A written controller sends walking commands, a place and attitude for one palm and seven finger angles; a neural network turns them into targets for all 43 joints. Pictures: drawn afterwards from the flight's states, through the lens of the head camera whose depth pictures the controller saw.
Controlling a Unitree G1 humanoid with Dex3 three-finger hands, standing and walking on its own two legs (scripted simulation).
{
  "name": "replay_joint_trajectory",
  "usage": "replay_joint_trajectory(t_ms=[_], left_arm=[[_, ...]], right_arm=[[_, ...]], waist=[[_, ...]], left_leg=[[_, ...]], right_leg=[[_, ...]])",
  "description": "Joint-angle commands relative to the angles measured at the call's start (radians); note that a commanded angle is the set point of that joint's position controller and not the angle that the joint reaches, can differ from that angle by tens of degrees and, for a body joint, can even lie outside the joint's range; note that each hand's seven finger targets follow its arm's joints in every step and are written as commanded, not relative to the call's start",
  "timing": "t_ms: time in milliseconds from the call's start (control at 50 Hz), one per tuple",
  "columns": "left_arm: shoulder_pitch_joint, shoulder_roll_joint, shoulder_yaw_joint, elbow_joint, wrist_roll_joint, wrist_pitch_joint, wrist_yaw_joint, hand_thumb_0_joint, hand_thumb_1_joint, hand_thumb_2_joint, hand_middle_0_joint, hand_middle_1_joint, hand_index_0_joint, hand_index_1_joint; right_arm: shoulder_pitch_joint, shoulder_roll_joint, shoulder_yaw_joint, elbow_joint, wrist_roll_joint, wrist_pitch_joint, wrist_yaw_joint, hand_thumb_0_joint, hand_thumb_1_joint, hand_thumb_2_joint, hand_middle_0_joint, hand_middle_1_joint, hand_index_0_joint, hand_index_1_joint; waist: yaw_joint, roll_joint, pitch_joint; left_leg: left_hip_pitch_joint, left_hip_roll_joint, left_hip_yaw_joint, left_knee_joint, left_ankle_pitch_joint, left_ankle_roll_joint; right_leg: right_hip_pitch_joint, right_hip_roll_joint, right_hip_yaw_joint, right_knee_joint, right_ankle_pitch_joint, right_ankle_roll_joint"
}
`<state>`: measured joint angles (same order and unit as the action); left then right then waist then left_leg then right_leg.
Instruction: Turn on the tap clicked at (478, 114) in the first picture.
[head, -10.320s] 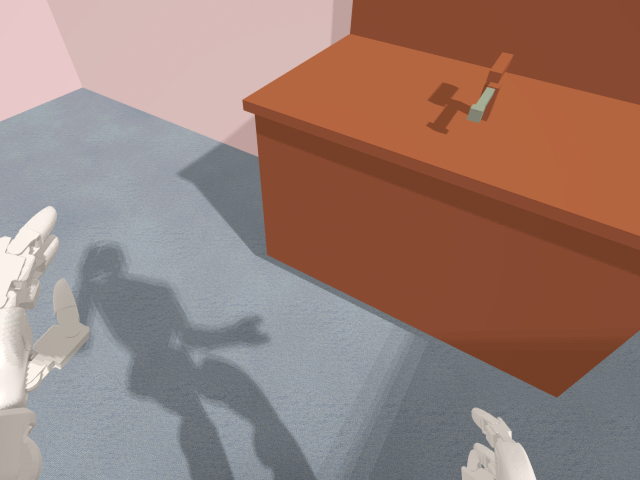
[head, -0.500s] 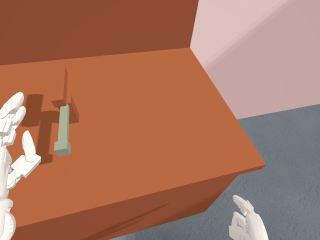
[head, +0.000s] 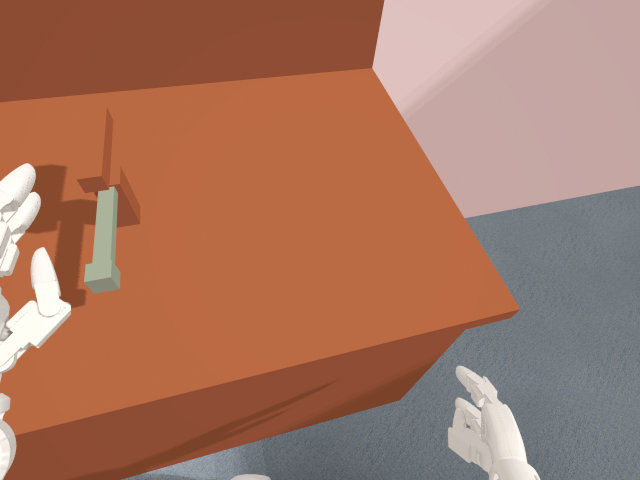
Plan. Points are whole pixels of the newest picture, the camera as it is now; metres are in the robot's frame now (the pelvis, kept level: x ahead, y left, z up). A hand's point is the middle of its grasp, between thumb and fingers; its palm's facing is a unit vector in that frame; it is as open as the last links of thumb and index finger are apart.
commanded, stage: shuffle to correct the standing spot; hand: left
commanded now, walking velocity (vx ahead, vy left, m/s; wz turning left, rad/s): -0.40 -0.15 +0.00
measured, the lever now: (103, 276) +0.30 +0.29 +0.06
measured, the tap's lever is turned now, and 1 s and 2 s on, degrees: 0 0 0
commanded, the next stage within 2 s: come to a stop and stand still in 0.40 s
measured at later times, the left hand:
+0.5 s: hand (91, 401) +0.15 +0.19 +0.17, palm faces +0.32 -0.82 -0.47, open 7.4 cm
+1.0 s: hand (126, 461) +0.12 +0.15 +0.17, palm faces +0.39 -0.81 -0.43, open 7.4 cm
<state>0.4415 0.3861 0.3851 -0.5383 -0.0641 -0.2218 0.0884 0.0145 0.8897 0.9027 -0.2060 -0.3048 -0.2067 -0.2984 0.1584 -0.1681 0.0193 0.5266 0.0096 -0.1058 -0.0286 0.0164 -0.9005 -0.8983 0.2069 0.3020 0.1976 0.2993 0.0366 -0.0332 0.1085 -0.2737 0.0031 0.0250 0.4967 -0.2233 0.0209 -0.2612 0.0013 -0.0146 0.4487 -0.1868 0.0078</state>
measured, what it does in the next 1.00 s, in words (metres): walks backwards: left foot, then right foot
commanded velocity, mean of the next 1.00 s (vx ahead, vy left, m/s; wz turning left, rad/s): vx -0.10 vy -0.03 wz -0.01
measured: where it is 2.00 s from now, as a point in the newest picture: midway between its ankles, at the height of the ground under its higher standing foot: outside the picture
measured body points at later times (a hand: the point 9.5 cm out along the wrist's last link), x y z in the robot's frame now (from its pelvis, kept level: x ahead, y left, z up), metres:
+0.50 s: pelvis -0.07 -0.05 +0.00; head +0.00 -0.02 +0.44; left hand +0.13 +0.23 +0.20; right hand +0.09 -0.28 -0.09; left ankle -0.05 +0.08 -0.74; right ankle -0.05 -0.17 -0.69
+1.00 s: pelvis -0.10 -0.09 -0.01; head -0.07 -0.08 +0.44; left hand +0.09 +0.19 +0.19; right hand +0.05 -0.34 -0.09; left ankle -0.10 +0.00 -0.74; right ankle -0.06 -0.22 -0.74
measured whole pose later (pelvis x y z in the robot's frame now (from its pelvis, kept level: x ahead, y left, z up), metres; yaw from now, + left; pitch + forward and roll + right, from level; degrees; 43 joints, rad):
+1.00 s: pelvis -0.10 -0.09 -0.01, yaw +1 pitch -1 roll -2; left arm 0.48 0.39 0.40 -0.54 -0.04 -0.22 0.13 0.01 0.89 0.90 -0.21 -0.31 -0.21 -0.30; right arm 0.26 -0.22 -0.03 0.61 0.03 -0.12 -0.02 0.02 -0.90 -0.90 0.20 0.30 0.19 0.30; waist -0.02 0.01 0.08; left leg -0.24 0.00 -0.01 0.60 -0.33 0.03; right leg -0.25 -0.02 -0.08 0.50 -0.22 0.01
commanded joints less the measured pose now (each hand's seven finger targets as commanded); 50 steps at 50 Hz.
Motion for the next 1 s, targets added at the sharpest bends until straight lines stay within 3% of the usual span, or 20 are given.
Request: replay_joint_trajectory(t_ms=[0,100,160,200,240,300,320,340,360,400,500,560,580,620,660,760,820,900,960,980], left_arm=[[-0.013,0.158,0.124,-0.264,-0.012,-0.089,0.005,0.0,0.9,0.9,-0.2,-0.3,-0.2,-0.3],[-0.019,0.18,0.158,-0.257,-0.017,-0.112,-0.007,0.0,0.9,0.9,-0.2,-0.3,-0.2,-0.3],[-0.001,0.202,0.18,-0.244,-0.019,-0.12,0.008,0.0,0.9,0.9,-0.2,-0.3,-0.2,-0.3],[-0.003,0.199,0.166,-0.259,-0.013,-0.118,0.02,0.0,0.9,0.9,-0.2,-0.3,-0.2,-0.3],[0.061,0.193,0.185,-0.224,-0.01,-0.11,0.029,0.0,0.9,0.9,-0.2,-0.3,-0.2,-0.3],[0.068,0.196,0.187,-0.247,-0.015,-0.137,0.031,0.0,0.9,0.9,-0.2,-0.3,-0.2,-0.3],[0.056,0.204,0.191,-0.265,-0.016,-0.161,0.026,0.0,0.9,0.9,-0.2,-0.3,-0.2,-0.3],[0.072,0.197,0.19,-0.248,-0.018,-0.162,0.015,0.0,0.9,0.9,-0.2,-0.3,-0.2,-0.3],[0.059,0.225,0.215,-0.285,-0.013,-0.152,0.008,0.0,0.9,0.9,-0.2,-0.3,-0.2,-0.3],[0.011,0.177,0.173,-0.328,0.0,-0.14,-0.008,0.0,0.9,0.9,-0.2,-0.3,-0.2,-0.3],[0.02,0.156,0.139,-0.31,0.0,-0.079,-0.005,0.0,0.9,0.9,-0.2,-0.3,-0.2,-0.3],[-0.001,0.211,0.186,-0.213,0.017,-0.049,0.022,0.0,0.9,0.9,-0.2,-0.3,-0.2,-0.3],[-0.031,0.199,0.172,-0.187,0.011,-0.048,0.028,0.0,0.9,0.9,-0.2,-0.3,-0.2,-0.3],[-0.031,0.164,0.125,-0.143,-0.004,-0.022,0.033,0.0,0.9,0.9,-0.2,-0.3,-0.2,-0.3],[-0.018,0.185,0.136,-0.2,0.0,-0.005,0.053,0.0,0.9,0.9,-0.2,-0.3,-0.2,-0.3],[0.018,0.2,0.161,-0.233,0.012,-0.035,0.078,0.0,0.9,0.9,-0.2,-0.3,-0.2,-0.3],[0.004,0.185,0.148,-0.239,0.022,-0.055,0.072,0.0,0.9,0.9,-0.2,-0.3,-0.2,-0.3],[-0.004,0.149,0.114,-0.196,0.03,-0.058,0.063,0.0,0.9,0.9,-0.2,-0.3,-0.2,-0.3],[0.026,0.131,0.103,-0.131,0.013,-0.043,0.058,0.0,0.9,0.9,-0.2,-0.3,-0.2,-0.3],[0.003,0.122,0.087,-0.126,0.011,-0.043,0.058,0.0,0.9,0.9,-0.2,-0.3,-0.2,-0.3]], right_arm=[[-0.032,-0.147,-0.076,-0.152,-0.004,-0.064,-0.004,0.0,-0.9,-0.9,0.2,0.3,0.2,0.3],[-0.028,-0.146,-0.084,-0.139,-0.009,-0.087,-0.014,0.0,-0.9,-0.9,0.2,0.3,0.2,0.3],[0.012,-0.134,-0.094,-0.102,-0.003,-0.095,-0.015,0.0,-0.9,-0.9,0.2,0.3,0.2,0.3],[-0.004,-0.121,-0.095,-0.085,-0.013,-0.093,-0.015,0.0,-0.9,-0.9,0.2,0.3,0.2,0.3],[-0.025,-0.098,-0.082,-0.069,-0.022,-0.097,-0.023,0.0,-0.9,-0.9,0.2,0.3,0.2,0.3],[-0.002,-0.119,-0.083,-0.058,-0.023,-0.094,-0.036,0.0,-0.9,-0.9,0.2,0.3,0.2,0.3],[-0.003,-0.135,-0.095,-0.067,-0.023,-0.103,-0.043,0.0,-0.9,-0.9,0.2,0.3,0.2,0.3],[0.011,-0.137,-0.104,-0.066,-0.024,-0.108,-0.036,0.0,-0.9,-0.9,0.2,0.3,0.2,0.3],[-0.014,-0.119,-0.095,-0.065,-0.049,-0.125,-0.034,0.0,-0.9,-0.9,0.2,0.3,0.2,0.3],[0.018,-0.14,-0.118,-0.068,-0.053,-0.12,-0.012,0.0,-0.9,-0.9,0.2,0.3,0.2,0.3],[0.013,-0.163,-0.112,-0.12,-0.01,-0.096,0.027,0.0,-0.9,-0.9,0.2,0.3,0.2,0.3],[0.013,-0.167,-0.094,-0.128,0.012,-0.076,0.017,0.0,-0.9,-0.9,0.2,0.3,0.2,0.3],[0.017,-0.152,-0.08,-0.122,0.013,-0.069,0.016,0.0,-0.9,-0.9,0.2,0.3,0.2,0.3],[0.022,-0.162,-0.096,-0.103,0.018,-0.06,0.005,0.0,-0.9,-0.9,0.2,0.3,0.2,0.3],[-0.02,-0.149,-0.075,-0.084,0.025,-0.05,0.0,0.0,-0.9,-0.9,0.2,0.3,0.2,0.3],[-0.025,-0.148,-0.081,-0.083,0.016,-0.073,-0.017,0.0,-0.9,-0.9,0.2,0.3,0.2,0.3],[-0.043,-0.153,-0.074,-0.09,0.013,-0.072,-0.01,0.0,-0.9,-0.9,0.2,0.3,0.2,0.3],[0.002,-0.173,-0.093,-0.085,0.025,-0.081,0.008,0.0,-0.9,-0.9,0.2,0.3,0.2,0.3],[0.025,-0.176,-0.107,-0.074,0.026,-0.071,0.008,0.0,-0.9,-0.9,0.2,0.3,0.2,0.3],[0.03,-0.165,-0.094,-0.065,0.021,-0.065,0.009,0.0,-0.9,-0.9,0.2,0.3,0.2,0.3]], waist=[[-0.005,0.17,-0.232],[-0.014,0.104,-0.215],[-0.035,-0.07,-0.241],[-0.026,-0.131,-0.26],[-0.019,-0.125,-0.243],[-0.04,0.021,-0.257],[-0.036,0.14,-0.248],[-0.031,0.19,-0.275],[-0.024,0.309,-0.274],[-0.024,0.2,-0.242],[-0.022,0.285,-0.196],[-0.039,0.158,-0.166],[-0.043,0.047,-0.141],[-0.045,-0.24,-0.136],[-0.059,-0.112,-0.108],[-0.051,-0.039,-0.118],[-0.035,0.351,-0.116],[-0.034,0.096,-0.173],[-0.051,-0.072,-0.136],[-0.058,-0.082,-0.124]], left_leg=[[-0.025,0.218,-0.13,-0.081,0.319,0.018],[-0.116,0.183,-0.108,-0.003,0.092,0.019],[0.004,-0.001,-0.003,0.247,-0.152,-0.031],[-0.007,-0.027,-0.022,0.377,-0.19,-0.032],[-0.073,-0.01,-0.029,0.268,-0.231,-0.032],[0.035,0.087,-0.072,-0.139,0.073,-0.001],[0.051,0.26,-0.236,-0.185,0.307,0.052],[0.134,0.376,-0.274,-0.166,0.548,0.121],[0.149,0.424,-0.365,-0.152,0.653,0.161],[0.226,0.383,-0.245,-0.074,0.737,0.141],[0.101,0.284,-0.139,-0.043,0.289,0.059],[-0.114,0.151,-0.053,0.058,-0.259,0.018],[-0.14,0.077,0.002,0.174,-0.33,-0.007],[-0.053,-0.014,-0.007,0.438,-0.256,-0.031],[-0.021,0.007,-0.044,0.426,-0.185,-0.018],[0.077,0.033,-0.028,-0.114,-0.056,0.024],[-0.032,0.174,-0.24,-0.211,0.006,0.082],[-0.073,0.103,-0.137,-0.015,0.098,0.044],[-0.035,0.009,-0.064,0.076,-0.12,0.009],[-0.025,0.011,-0.06,0.072,-0.129,0.01]], right_leg=[[0.114,-0.041,0.009,0.075,0.102,-0.021],[0.095,-0.069,0.067,0.034,0.164,-0.042],[-0.115,-0.225,0.258,-0.172,0.071,-0.133],[-0.12,-0.299,0.27,-0.216,-0.01,-0.185],[-0.037,-0.276,0.208,-0.158,0.107,-0.192],[-0.009,-0.122,0.064,0.036,0.179,-0.077],[-0.052,-0.036,0.012,0.186,0.13,-0.022],[-0.14,-0.003,0.029,0.356,-0.14,0.014],[-0.241,0.013,0.08,0.544,-0.291,0.014],[-0.294,0.013,0.096,0.6,-0.262,-0.002],[-0.039,-0.017,-0.012,0.115,-0.197,-0.019],[0.168,-0.045,-0.029,-0.067,-0.05,-0.002],[0.12,-0.107,0.039,-0.121,-0.087,-0.035],[-0.13,-0.287,0.325,-0.271,-0.51,-0.151],[-0.183,-0.319,0.295,-0.231,-0.446,-0.188],[-0.033,-0.171,0.098,-0.024,-0.199,-0.093],[0.052,-0.039,-0.034,0.166,-0.161,-0.018],[0.228,-0.072,0.003,-0.032,0.076,-0.044],[0.063,-0.197,0.199,-0.125,-0.101,-0.123],[0.031,-0.22,0.196,-0.135,-0.145,-0.131]])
